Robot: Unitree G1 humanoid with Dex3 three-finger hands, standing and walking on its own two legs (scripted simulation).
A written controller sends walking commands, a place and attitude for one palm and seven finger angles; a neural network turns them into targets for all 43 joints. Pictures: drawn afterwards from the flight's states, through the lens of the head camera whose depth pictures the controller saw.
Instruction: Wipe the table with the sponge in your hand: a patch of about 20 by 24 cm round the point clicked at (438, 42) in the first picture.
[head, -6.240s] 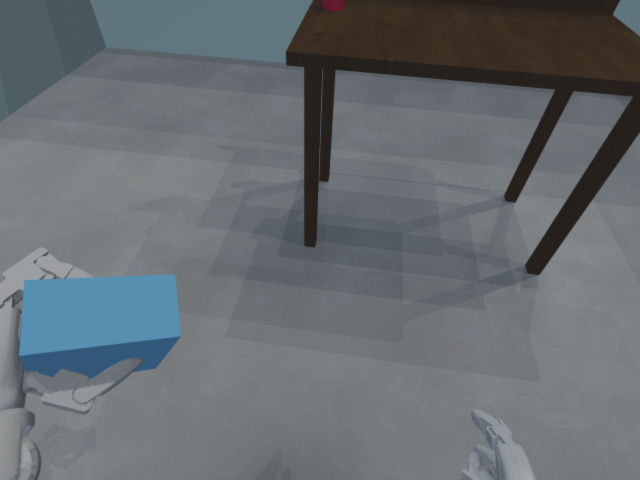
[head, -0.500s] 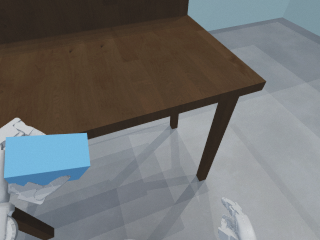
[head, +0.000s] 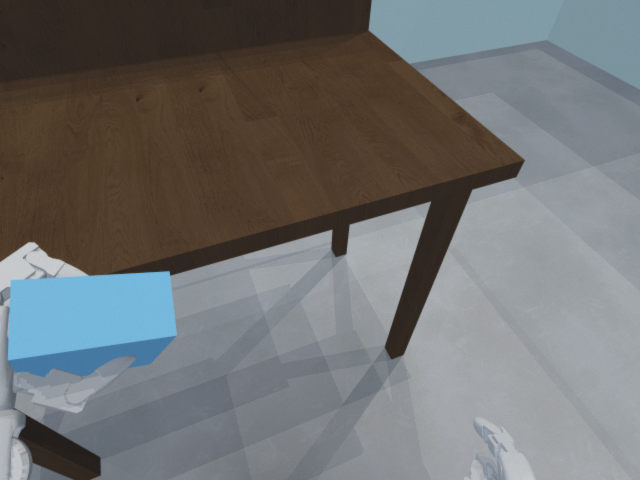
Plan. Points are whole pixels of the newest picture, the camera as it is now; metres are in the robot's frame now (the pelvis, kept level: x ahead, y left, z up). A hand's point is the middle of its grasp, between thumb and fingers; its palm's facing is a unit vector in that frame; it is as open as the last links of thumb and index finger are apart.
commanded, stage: look again from close up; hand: left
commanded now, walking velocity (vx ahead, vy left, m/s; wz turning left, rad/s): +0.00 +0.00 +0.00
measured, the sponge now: (116, 328) +0.22 +0.21 +0.15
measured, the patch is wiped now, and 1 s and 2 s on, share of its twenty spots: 0.00 0.00 0.00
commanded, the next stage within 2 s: shuffle to correct the standing spot in 0.26 s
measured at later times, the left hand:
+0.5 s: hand (59, 259) +0.28 +0.28 +0.17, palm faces +0.43 -0.84 -0.33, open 9.7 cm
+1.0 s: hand (95, 208) +0.35 +0.28 +0.17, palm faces +0.37 -0.84 -0.40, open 9.7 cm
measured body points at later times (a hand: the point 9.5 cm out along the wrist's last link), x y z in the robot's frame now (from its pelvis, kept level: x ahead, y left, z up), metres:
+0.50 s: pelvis +0.05 +0.03 +0.01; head +0.07 +0.05 +0.46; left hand +0.25 +0.33 +0.19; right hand +0.24 -0.19 -0.05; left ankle +0.08 +0.11 -0.73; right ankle +0.04 -0.11 -0.73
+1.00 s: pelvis +0.12 +0.04 -0.02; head +0.15 +0.05 +0.43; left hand +0.33 +0.33 +0.19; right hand +0.29 -0.20 -0.09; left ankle +0.08 +0.11 -0.73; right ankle +0.05 -0.10 -0.72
